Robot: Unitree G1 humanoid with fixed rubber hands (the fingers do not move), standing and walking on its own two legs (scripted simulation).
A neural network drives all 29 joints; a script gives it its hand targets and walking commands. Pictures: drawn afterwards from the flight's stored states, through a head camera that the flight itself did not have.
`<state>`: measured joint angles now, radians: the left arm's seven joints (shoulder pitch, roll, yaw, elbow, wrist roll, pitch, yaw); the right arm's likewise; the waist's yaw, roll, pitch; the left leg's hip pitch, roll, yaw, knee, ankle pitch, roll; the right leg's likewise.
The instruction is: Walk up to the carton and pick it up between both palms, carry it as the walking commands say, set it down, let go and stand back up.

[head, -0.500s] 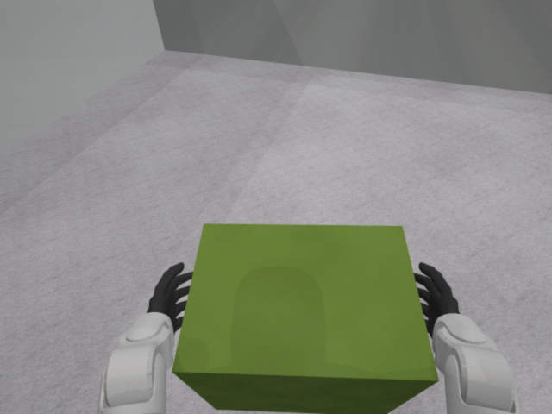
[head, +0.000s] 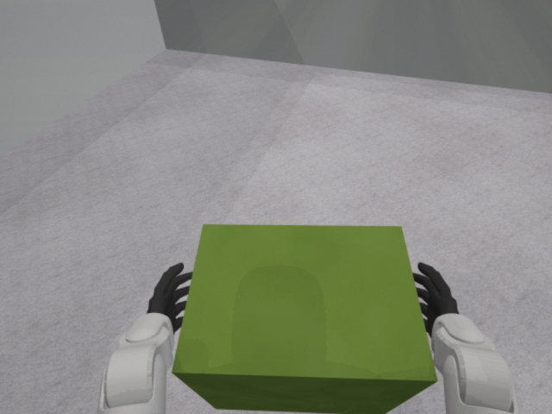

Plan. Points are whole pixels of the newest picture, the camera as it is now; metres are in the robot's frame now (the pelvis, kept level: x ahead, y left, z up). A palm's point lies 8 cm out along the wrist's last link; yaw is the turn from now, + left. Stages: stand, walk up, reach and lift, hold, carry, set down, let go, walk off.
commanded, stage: carry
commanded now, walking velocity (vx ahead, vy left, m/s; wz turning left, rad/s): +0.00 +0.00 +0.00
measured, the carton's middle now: (299, 326) +0.28 +0.00 -0.03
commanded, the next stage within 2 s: hold in 0.36 s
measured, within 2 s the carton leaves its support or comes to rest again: neither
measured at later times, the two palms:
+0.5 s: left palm (167, 309) +0.28 +0.19 +0.04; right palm (433, 308) +0.28 -0.19 +0.04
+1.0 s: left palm (168, 290) +0.30 +0.19 +0.05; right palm (428, 280) +0.31 -0.19 +0.06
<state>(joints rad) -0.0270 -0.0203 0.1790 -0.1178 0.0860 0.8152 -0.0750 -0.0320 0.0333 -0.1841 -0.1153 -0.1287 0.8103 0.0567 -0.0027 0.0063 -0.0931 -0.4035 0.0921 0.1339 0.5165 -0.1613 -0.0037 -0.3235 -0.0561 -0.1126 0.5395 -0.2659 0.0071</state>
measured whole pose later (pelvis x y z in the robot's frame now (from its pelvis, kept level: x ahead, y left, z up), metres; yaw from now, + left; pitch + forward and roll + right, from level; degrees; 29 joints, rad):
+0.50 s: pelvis +0.00 +0.00 +0.01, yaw -3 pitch -3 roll +0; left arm -0.17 -0.01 0.21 0.09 0.14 0.78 -0.07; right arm -0.18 0.01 -0.21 0.14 -0.16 0.74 0.06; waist 0.06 -0.02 0.02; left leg -0.26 0.03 0.03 0.45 -0.15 0.01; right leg -0.19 0.01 0.01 0.47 -0.23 -0.01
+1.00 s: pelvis +0.04 +0.01 +0.02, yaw -4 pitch -3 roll +0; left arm -0.08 -0.05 0.21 -0.05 0.18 0.82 -0.06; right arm -0.18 -0.02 -0.17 0.15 -0.17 0.72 0.12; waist 0.04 -0.05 0.02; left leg -0.10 0.01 0.05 0.29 -0.13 0.00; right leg -0.04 -0.01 0.03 0.30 -0.20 0.01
